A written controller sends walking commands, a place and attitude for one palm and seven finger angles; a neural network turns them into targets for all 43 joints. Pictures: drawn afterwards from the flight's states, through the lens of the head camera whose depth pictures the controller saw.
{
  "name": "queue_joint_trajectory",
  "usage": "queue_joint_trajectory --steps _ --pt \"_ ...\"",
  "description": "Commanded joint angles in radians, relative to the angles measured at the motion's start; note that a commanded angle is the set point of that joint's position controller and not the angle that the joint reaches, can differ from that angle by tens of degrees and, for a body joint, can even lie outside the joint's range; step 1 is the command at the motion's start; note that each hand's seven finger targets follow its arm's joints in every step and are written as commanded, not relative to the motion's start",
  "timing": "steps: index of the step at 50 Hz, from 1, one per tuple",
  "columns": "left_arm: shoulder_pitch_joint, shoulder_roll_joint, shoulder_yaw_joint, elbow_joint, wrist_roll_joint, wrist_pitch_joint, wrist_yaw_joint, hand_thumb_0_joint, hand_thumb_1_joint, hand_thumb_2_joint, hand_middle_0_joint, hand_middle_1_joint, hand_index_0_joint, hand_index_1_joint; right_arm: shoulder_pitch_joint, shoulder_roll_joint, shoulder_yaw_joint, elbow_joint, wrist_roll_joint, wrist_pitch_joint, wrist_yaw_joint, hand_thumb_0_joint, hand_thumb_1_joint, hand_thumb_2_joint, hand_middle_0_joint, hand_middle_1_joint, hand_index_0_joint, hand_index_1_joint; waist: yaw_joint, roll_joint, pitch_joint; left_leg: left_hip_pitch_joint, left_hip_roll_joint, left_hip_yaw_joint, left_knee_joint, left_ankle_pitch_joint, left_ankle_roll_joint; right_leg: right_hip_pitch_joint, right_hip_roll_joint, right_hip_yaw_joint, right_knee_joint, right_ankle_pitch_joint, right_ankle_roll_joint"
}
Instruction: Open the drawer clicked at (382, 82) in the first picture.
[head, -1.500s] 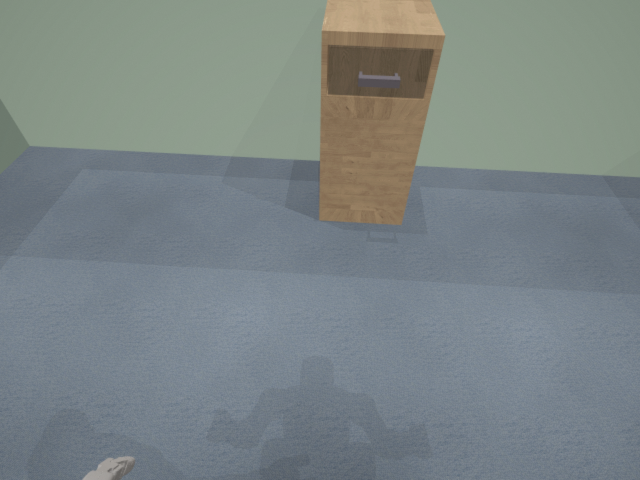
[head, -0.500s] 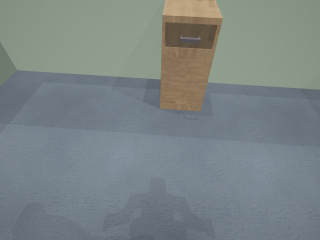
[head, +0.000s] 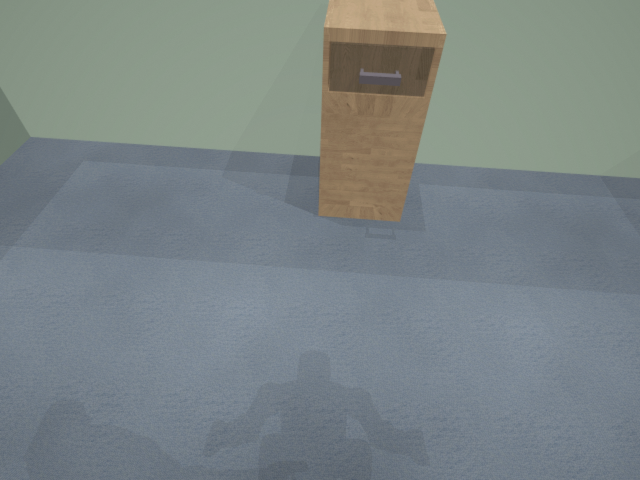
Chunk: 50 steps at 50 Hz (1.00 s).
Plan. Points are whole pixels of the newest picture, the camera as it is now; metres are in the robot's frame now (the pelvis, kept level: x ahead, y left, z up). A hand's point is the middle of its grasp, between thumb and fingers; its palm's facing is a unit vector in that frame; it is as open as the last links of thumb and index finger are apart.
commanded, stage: walk to a spot facing it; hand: left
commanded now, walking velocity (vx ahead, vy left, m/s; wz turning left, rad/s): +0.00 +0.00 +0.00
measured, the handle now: (379, 75) +1.31 -0.12 -0.09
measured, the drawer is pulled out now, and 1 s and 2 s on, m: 0.00 0.00 0.00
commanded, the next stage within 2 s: none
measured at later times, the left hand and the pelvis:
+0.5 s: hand out of the picture +0.09 +0.15 -0.18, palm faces -0.10 -0.97 -0.23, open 7.4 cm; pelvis +0.07 -0.04 -0.02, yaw -11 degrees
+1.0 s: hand (234, 369) +0.34 +0.18 -0.21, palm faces -0.38 -0.91 -0.19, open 7.4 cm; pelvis +0.29 -0.02 -0.02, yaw -29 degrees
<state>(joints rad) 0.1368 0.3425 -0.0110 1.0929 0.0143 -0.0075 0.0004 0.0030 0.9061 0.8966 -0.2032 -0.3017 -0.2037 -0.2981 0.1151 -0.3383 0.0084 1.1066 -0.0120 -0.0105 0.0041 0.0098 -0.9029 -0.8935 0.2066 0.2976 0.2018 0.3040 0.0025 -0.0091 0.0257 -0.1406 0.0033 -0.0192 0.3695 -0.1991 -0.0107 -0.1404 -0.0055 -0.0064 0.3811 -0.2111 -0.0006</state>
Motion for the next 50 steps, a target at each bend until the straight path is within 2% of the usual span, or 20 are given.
queue_joint_trajectory --steps 1,5,11,13,15,17,18,19,20,21,25,30,39,41,43,44,45,46,47,50 --pt "-0.035 0.210 0.044 -0.067 -0.002 -0.020 0.009 0.000 0.900 0.900 -0.200 -0.300 -0.200 -0.300 -0.045 -0.208 -0.041 -0.060 0.005 -0.026 -0.017 0.000 -0.900 -0.900 0.200 0.300 0.200 0.300 0.000 0.008 -0.063 0.014 0.115 -0.085 -0.055 0.156 0.035 0.007 -0.119 0.104 -0.065 0.140 -0.029" --pt "0.038 0.093 0.025 -0.044 -0.001 0.008 0.009 0.000 0.900 0.900 -0.200 -0.300 -0.200 -0.300 0.034 -0.090 -0.018 -0.037 -0.004 -0.009 -0.016 0.000 -0.900 -0.900 0.200 0.300 0.200 0.300 0.000 0.006 -0.070 0.034 0.115 -0.038 -0.016 0.013 0.016 -0.031 -0.095 0.117 -0.040 -0.006 -0.020" --pt "0.084 0.077 0.054 -0.113 0.010 0.026 -0.022 0.000 0.900 0.900 -0.200 -0.300 -0.200 -0.300 0.098 -0.147 -0.061 -0.084 -0.010 0.000 -0.019 0.000 -0.900 -0.900 0.200 0.300 0.200 0.300 -0.010 0.098 0.092 -0.032 0.212 -0.137 -0.096 -0.421 0.085 -0.273 0.009 0.094 0.139 -0.283 -0.030" --pt "0.079 0.034 0.060 -0.144 0.008 0.019 -0.031 0.000 0.900 0.900 -0.200 -0.300 -0.200 -0.300 0.123 -0.171 -0.082 -0.096 -0.006 -0.014 -0.023 0.000 -0.900 -0.900 0.200 0.300 0.200 0.300 -0.018 0.193 0.096 0.014 0.337 -0.211 -0.153 -0.364 0.158 -0.349 0.022 -0.010 0.351 -0.242 -0.011" --pt "0.053 0.019 0.064 -0.176 0.008 0.009 -0.038 0.000 0.900 0.900 -0.200 -0.300 -0.200 -0.300 0.145 -0.154 -0.088 -0.101 -0.007 -0.027 -0.023 0.000 -0.900 -0.900 0.200 0.300 0.200 0.300 -0.026 0.180 0.078 0.085 0.368 -0.176 -0.115 -0.169 0.186 -0.405 -0.021 -0.007 0.393 -0.299 -0.006" --pt "0.110 -0.014 0.072 -0.165 0.007 -0.002 -0.043 0.000 0.900 0.900 -0.200 -0.300 -0.200 -0.300 0.126 -0.127 -0.088 -0.107 -0.012 -0.031 -0.025 0.000 -0.900 -0.900 0.200 0.300 0.200 0.300 0.006 0.154 0.051 0.031 0.344 -0.058 -0.002 -0.005 0.150 -0.273 -0.036 -0.037 0.300 -0.256 -0.011" --pt "0.207 -0.017 0.078 -0.135 0.010 -0.007 -0.044 0.000 0.900 0.900 -0.200 -0.300 -0.200 -0.300 0.096 -0.113 -0.085 -0.112 -0.011 -0.029 -0.025 0.000 -0.900 -0.900 0.200 0.300 0.200 0.300 0.057 0.109 0.020 -0.070 0.288 0.033 0.148 -0.006 0.099 -0.089 -0.016 -0.061 0.180 -0.154 -0.019" --pt "0.357 0.035 0.092 -0.089 0.015 -0.019 -0.037 0.000 0.900 0.900 -0.200 -0.300 -0.200 -0.300 0.069 -0.066 -0.076 -0.134 -0.004 -0.028 -0.018 0.000 -0.900 -0.900 0.200 0.300 0.200 0.300 0.121 -0.090 -0.031 -0.237 0.183 0.144 0.431 -0.079 0.036 0.120 -0.069 0.067 0.017 -0.111 -0.049" --pt "0.469 0.165 0.119 -0.059 0.016 -0.033 -0.014 0.000 0.900 0.900 -0.200 -0.300 -0.200 -0.300 0.024 0.021 -0.052 -0.196 0.001 -0.033 -0.008 0.000 -0.900 -0.900 0.200 0.300 0.200 0.300 0.147 -0.445 -0.025 -0.585 0.035 0.204 0.745 -0.398 -0.029 0.262 -0.341 0.549 -0.137 -0.011 -0.148" --pt "0.518 0.144 0.115 -0.056 -0.001 -0.033 0.006 0.000 0.900 0.900 -0.200 -0.300 -0.200 -0.300 -0.054 -0.016 -0.056 -0.227 -0.007 -0.043 -0.011 0.000 -0.900 -0.900 0.200 0.300 0.200 0.300 0.162 -0.276 -0.027 -0.631 0.059 0.062 0.824 -0.381 -0.014 0.265 -0.374 0.633 -0.144 0.128 -0.211" --pt "0.348 0.029 0.088 -0.105 0.004 -0.048 0.008 0.000 0.900 0.900 -0.200 -0.300 -0.200 -0.300 -0.029 0.022 -0.071 -0.190 -0.011 -0.041 -0.001 0.000 -0.900 -0.900 0.200 0.300 0.200 0.300 0.060 -0.009 0.081 -0.570 0.134 0.037 0.818 -0.146 -0.029 0.058 -0.277 0.420 -0.135 0.144 -0.226" --pt "0.362 0.007 0.087 -0.096 0.008 -0.068 0.010 0.000 0.900 0.900 -0.200 -0.300 -0.200 -0.300 0.004 0.062 -0.080 -0.201 -0.008 -0.021 0.010 0.000 -0.900 -0.900 0.200 0.300 0.200 0.300 0.017 -0.062 0.045 -0.581 0.124 0.051 0.753 -0.009 -0.062 0.060 -0.201 0.297 -0.144 0.253 -0.189" --pt "0.394 -0.008 0.089 -0.084 0.016 -0.063 0.027 0.000 0.900 0.900 -0.200 -0.300 -0.200 -0.300 -0.181 0.093 -0.069 -0.308 0.000 -0.042 0.021 0.000 -0.900 -0.900 0.200 0.300 0.200 0.300 0.067 -0.126 0.077 -0.495 0.084 0.083 0.414 0.016 -0.043 0.089 -0.175 0.306 -0.095 0.422 -0.166" --pt "0.365 0.015 0.100 -0.097 0.018 -0.057 0.027 0.000 0.900 0.900 -0.200 -0.300 -0.200 -0.300 -0.137 0.084 -0.072 -0.302 0.004 -0.050 0.016 0.000 -0.900 -0.900 0.200 0.300 0.200 0.300 0.051 -0.145 0.050 -0.338 0.051 0.102 0.314 -0.033 -0.025 0.057 -0.174 0.309 -0.041 0.485 -0.159" --pt "0.316 0.028 0.110 -0.112 0.009 -0.059 0.026 0.000 0.900 0.900 -0.200 -0.300 -0.200 -0.300 0.083 0.043 -0.083 -0.238 -0.002 -0.062 -0.006 0.000 -0.900 -0.900 0.200 0.300 0.200 0.300 -0.051 -0.110 -0.058 -0.027 0.006 0.120 0.143 0.039 -0.001 -0.007 -0.106 0.261 0.179 0.617 -0.119" --pt "0.325 0.001 0.112 -0.120 0.000 -0.061 0.019 0.000 0.900 0.900 -0.200 -0.300 -0.200 -0.300 0.246 -0.032 -0.100 -0.191 -0.008 -0.066 -0.022 0.000 -0.900 -0.900 0.200 0.300 0.200 0.300 -0.112 -0.041 -0.173 0.270 0.108 0.046 0.140 0.092 0.022 -0.147 -0.056 0.222 0.385 0.457 -0.087" --pt "0.371 -0.069 0.106 -0.133 -0.015 -0.057 0.004 0.000 0.900 0.900 -0.200 -0.300 -0.200 -0.300 0.370 -0.167 -0.132 -0.166 -0.020 -0.068 -0.027 0.000 -0.900 -0.900 0.200 0.300 0.200 0.300 -0.130 0.269 -0.310 0.487 0.447 -0.352 0.119 0.145 0.126 -0.379 0.081 0.078 0.739 -0.202 -0.027" --pt "0.338 -0.069 0.104 -0.154 -0.011 -0.060 0.001 0.000 0.900 0.900 -0.200 -0.300 -0.200 -0.300 0.378 -0.160 -0.119 -0.167 -0.011 -0.059 -0.025 0.000 -0.900 -0.900 0.200 0.300 0.200 0.300 -0.112 0.274 -0.289 0.396 0.559 -0.533 -0.033 0.088 0.185 -0.470 0.067 0.098 0.948 -0.370 -0.026" --pt "0.279 -0.053 0.107 -0.162 -0.004 -0.052 0.000 0.000 0.900 0.900 -0.200 -0.300 -0.200 -0.300 0.292 -0.101 -0.108 -0.179 -0.010 -0.058 -0.023 0.000 -0.900 -0.900 0.200 0.300 0.200 0.300 -0.084 0.165 -0.148 0.239 0.535 -0.454 -0.098 -0.041 0.189 -0.499 -0.001 0.107 1.015 -0.297 -0.028" --pt "0.224 -0.074 0.111 -0.162 0.018 -0.021 -0.033 0.000 0.900 0.900 -0.200 -0.300 -0.200 -0.300 0.144 0.053 -0.065 -0.194 -0.009 -0.081 -0.025 0.000 -0.900 -0.900 0.200 0.300 0.200 0.300 0.005 0.152 0.040 -0.083 0.394 -0.148 -0.139 -0.020 0.099 -0.453 -0.089 0.049 0.984 -0.117 -0.008"
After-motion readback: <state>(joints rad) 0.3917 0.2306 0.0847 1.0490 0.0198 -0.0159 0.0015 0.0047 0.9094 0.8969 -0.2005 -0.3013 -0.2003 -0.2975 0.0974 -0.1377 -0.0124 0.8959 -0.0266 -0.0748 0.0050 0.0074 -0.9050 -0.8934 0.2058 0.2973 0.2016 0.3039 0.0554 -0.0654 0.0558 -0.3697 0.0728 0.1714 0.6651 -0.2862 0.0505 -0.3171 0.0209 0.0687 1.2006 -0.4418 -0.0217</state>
